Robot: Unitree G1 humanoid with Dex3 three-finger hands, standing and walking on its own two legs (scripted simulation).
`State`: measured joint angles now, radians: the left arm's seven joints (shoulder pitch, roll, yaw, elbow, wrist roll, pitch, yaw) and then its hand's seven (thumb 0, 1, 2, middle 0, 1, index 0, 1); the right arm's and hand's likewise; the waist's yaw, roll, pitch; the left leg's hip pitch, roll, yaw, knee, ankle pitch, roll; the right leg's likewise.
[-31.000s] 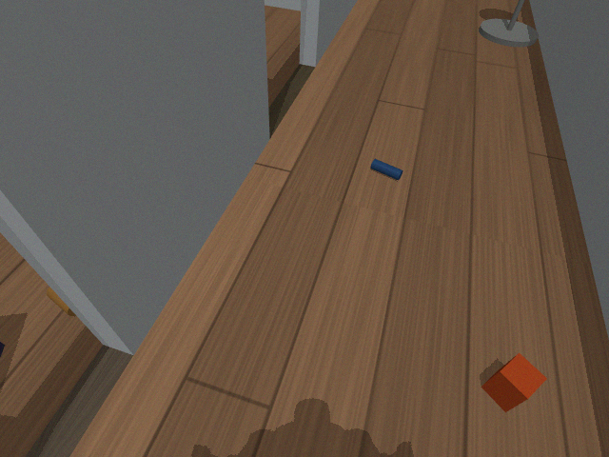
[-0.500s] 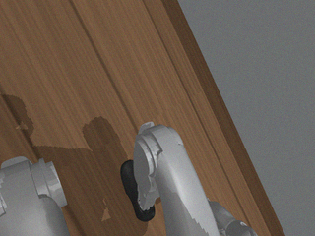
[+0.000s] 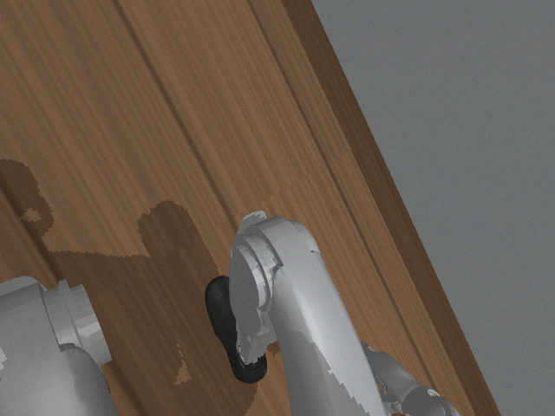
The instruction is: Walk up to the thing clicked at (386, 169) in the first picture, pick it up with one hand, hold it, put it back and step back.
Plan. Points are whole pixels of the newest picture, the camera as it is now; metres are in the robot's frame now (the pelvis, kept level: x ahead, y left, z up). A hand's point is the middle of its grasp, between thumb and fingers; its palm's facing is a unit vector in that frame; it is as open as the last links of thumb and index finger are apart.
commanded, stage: open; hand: left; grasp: from above
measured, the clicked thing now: out of the picture +0.45 +0.36 -0.27
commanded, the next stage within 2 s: withdraw in 0.40 s
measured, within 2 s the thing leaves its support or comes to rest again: neither
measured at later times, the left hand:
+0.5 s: hand out of the picture +0.43 +0.35 -0.24, palm faces -0.46 -0.10 -0.88, open 13.8 cm
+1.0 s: hand out of the picture +0.46 +0.41 -0.08, palm faces -0.32 -0.08 -0.94, open 14.0 cm
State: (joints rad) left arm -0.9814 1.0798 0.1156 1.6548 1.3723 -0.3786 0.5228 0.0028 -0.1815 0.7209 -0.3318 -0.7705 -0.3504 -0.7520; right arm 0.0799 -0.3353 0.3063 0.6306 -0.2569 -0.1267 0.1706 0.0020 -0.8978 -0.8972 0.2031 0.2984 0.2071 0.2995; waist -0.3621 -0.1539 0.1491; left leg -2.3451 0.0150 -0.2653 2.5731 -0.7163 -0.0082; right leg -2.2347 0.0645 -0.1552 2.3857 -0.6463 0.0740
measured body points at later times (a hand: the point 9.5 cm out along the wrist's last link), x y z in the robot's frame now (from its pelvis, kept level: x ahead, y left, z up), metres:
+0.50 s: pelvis +0.00 +0.00 +0.00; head +0.25 +0.15 +0.34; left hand +0.45 +0.36 -0.19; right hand +0.08 -0.25 -0.05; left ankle +0.06 +0.13 -0.26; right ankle +0.12 -0.12 -0.26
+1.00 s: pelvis +0.00 +0.00 +0.03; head +0.23 +0.10 +0.41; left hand +0.47 +0.41 -0.03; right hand +0.10 -0.26 -0.06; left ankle +0.06 +0.13 -0.26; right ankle +0.12 -0.12 -0.26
